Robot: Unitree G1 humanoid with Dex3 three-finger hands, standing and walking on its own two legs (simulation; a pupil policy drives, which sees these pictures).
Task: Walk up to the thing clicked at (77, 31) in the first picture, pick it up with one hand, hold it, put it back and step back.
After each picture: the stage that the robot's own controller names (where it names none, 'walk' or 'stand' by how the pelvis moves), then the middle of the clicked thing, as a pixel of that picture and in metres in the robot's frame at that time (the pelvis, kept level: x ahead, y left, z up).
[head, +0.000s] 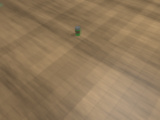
stand; (77, 31) +1.68 +0.08 -0.72
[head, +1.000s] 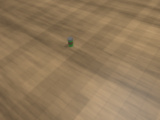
walk; (70, 42) +1.54 +0.27 -0.71
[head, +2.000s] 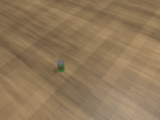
walk; (61, 66) +1.00 +0.31 -0.71
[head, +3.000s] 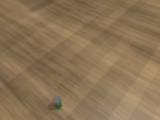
walk; (57, 103) +0.63 +0.24 -0.69
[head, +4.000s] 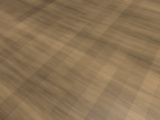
stand; out of the picture +0.41 +0.23 -0.70
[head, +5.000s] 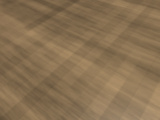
stand; out of the picture +0.37 +0.20 -0.72
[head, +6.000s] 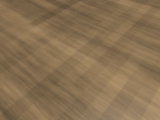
stand; out of the picture +0.39 +0.18 -0.72
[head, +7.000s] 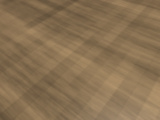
stand; out of the picture +0.39 +0.21 -0.72
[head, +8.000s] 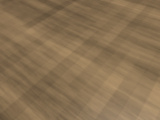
stand; out of the picture +0.38 +0.21 -0.73
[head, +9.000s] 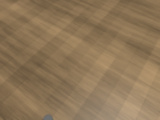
go down; out of the picture +0.40 +0.22 -0.69
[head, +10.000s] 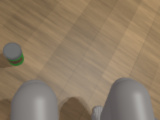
go down; (14, 55) +0.46 +0.26 -0.28
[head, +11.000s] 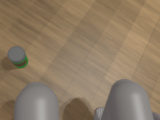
close in; (18, 58) +0.46 +0.25 -0.29
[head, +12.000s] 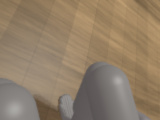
close in; out of the picture +0.44 +0.29 -0.22
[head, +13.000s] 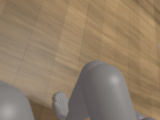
close; out of the picture +0.44 +0.30 -0.22
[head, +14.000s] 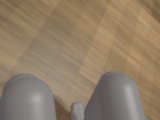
lift; out of the picture +0.38 +0.29 -0.18
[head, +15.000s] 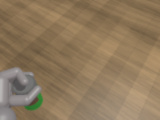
hold; (28, 93) +0.33 +0.19 -0.01
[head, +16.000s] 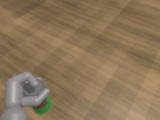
hold; (38, 97) +0.33 +0.17 -0.01
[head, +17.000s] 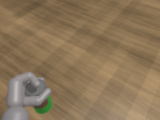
hold; (39, 97) +0.33 +0.17 -0.02
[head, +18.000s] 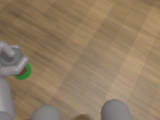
crouch; (17, 64) +0.43 +0.21 -0.09
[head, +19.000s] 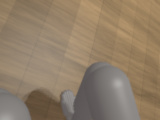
lower; out of the picture +0.44 +0.29 -0.24
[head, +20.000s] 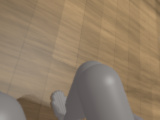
lower; out of the picture +0.44 +0.30 -0.23
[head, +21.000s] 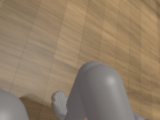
lower; out of the picture +0.44 +0.30 -0.23
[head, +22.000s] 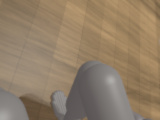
lower; out of the picture +0.44 +0.30 -0.23
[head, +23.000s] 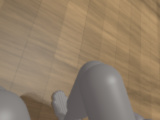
loosen; out of the picture +0.44 +0.30 -0.23
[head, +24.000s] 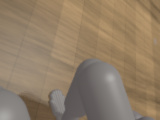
withdraw; out of the picture +0.43 +0.28 -0.23
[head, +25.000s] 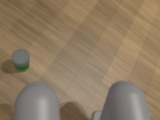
stand; (21, 61) +0.45 +0.24 -0.28
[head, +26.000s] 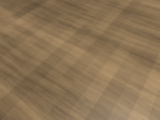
stand; out of the picture +0.38 +0.20 -0.65
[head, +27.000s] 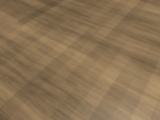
stand; out of the picture +0.39 +0.21 -0.67
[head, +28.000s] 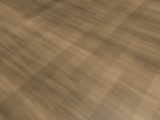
stand; out of the picture +0.39 +0.20 -0.68
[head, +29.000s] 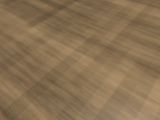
walk; out of the picture +0.40 +0.20 -0.72
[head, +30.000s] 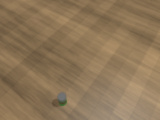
walk; (62, 99) +0.55 +0.16 -0.69
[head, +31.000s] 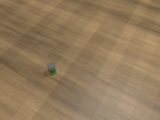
walk; (51, 69) +0.84 +0.31 -0.69
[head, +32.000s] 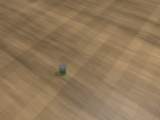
stand; (62, 70) +1.01 +0.22 -0.71
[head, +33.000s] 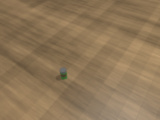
stand; (63, 73) +1.00 +0.23 -0.73
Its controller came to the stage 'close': yes
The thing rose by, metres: 0.71
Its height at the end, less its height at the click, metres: +0.00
